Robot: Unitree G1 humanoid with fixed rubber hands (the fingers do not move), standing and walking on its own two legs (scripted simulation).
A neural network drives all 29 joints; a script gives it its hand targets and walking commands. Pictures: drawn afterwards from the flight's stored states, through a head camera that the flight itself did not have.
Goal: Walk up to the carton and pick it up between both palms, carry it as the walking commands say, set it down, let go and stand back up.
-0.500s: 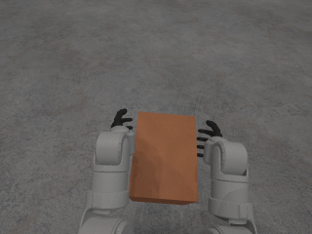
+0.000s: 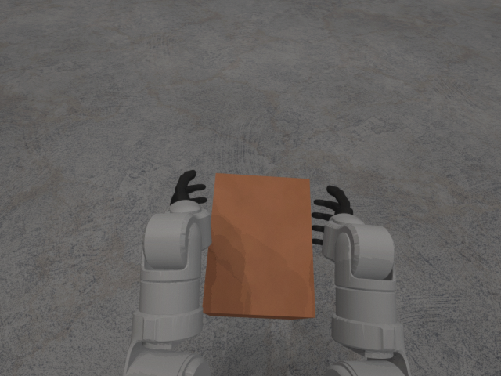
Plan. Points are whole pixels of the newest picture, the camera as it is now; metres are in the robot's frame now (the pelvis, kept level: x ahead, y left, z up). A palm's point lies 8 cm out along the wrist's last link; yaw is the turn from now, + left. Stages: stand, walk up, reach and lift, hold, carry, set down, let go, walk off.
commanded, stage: carry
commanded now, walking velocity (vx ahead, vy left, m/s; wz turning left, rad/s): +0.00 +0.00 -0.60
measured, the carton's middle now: (256, 251) +0.33 +0.02 -0.02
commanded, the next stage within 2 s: none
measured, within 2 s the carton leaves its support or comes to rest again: neither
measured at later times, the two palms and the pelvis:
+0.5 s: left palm (239, 251) +0.26 +0.04 +0.12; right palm (420, 315) +0.20 -0.18 +0.10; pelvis -0.08 +0.01 +0.00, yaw -15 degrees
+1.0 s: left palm (273, 312) +0.18 +0.00 +0.12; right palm out of the picture +0.10 -0.22 +0.11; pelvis -0.14 +0.00 -0.01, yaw -22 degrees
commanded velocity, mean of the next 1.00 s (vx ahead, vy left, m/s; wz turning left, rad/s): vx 0.00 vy -0.07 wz -0.37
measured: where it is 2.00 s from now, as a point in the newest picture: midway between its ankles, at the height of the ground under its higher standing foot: outside the picture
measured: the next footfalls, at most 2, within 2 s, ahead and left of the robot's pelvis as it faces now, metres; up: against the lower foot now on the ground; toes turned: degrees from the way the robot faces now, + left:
left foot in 0.20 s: +0.02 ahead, +0.12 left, +0.00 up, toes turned -7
right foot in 0.44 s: -0.02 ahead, -0.10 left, +0.00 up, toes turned -18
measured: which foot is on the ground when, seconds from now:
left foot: up 0.00-0.18, down 0.20-0.94, up 0.96-1.00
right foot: down 0.00-0.24, up 0.26-0.42, down 0.44-1.00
